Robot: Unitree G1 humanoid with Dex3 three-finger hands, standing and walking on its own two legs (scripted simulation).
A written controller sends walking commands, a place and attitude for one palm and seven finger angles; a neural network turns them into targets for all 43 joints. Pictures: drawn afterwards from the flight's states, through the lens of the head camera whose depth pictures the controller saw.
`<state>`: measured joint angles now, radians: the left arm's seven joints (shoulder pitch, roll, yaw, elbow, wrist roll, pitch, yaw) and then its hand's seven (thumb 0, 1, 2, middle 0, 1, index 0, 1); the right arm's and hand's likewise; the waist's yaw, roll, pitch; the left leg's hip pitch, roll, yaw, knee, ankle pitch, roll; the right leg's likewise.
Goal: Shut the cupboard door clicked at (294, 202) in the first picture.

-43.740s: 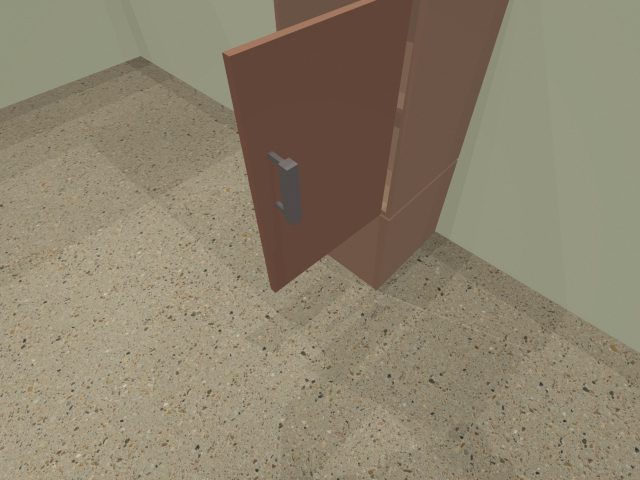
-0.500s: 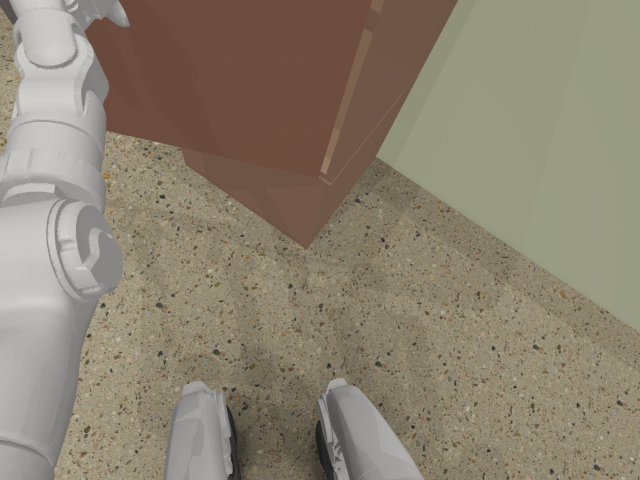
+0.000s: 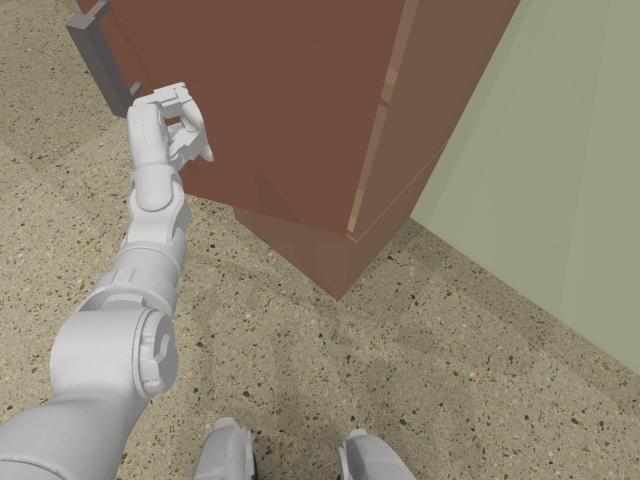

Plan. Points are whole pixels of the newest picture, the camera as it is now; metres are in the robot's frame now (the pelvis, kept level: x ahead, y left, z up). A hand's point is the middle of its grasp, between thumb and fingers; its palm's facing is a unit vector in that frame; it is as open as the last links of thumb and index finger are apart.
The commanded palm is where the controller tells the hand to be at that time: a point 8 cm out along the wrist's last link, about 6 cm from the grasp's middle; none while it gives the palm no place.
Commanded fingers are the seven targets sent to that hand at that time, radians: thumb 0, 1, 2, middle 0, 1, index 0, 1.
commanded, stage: pull the fist back off the door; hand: left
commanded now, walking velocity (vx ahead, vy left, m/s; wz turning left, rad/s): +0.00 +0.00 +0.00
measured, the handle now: (113, 61) +0.66 +0.22 +0.09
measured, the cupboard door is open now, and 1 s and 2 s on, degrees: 25 25 25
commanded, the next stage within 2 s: draw the hand back to the body in 0.18 s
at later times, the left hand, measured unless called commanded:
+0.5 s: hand (177, 156) +0.47 +0.12 +0.11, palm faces +0.13 -0.99 -0.02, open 3.1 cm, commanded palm +0.41 +0.17 +0.12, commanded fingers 0.00 0.90 0.90 -1.30 -1.50 -1.30 -1.50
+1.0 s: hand (44, 264) +0.32 +0.19 +0.17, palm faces +0.16 -0.96 -0.22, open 3.2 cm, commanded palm +0.27 +0.25 +0.19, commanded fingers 0.00 0.90 0.90 -0.86 -1.02 -0.86 -1.02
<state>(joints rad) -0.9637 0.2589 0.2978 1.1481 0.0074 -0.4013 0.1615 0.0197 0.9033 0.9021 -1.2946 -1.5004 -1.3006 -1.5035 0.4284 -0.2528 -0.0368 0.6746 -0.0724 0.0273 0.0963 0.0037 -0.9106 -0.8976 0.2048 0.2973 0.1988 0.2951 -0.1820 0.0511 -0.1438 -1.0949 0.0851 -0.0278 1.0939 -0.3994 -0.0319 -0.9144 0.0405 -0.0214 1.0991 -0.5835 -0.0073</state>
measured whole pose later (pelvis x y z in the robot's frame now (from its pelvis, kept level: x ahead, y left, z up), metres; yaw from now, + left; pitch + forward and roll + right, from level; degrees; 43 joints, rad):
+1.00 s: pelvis +0.01 +0.01 +0.07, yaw +1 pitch +1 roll +0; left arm -0.04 0.26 0.08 0.18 -0.08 -0.10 0.05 0.02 0.90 0.90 -1.10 -1.29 -1.11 -1.29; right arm 0.18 -0.23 0.02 0.56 0.05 0.04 -0.08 0.01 -0.91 -0.90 0.20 0.30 0.20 0.29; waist 0.00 0.05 -0.05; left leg -0.40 0.04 0.03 0.62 -0.24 -0.01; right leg -0.24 0.00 0.01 0.62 -0.41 0.01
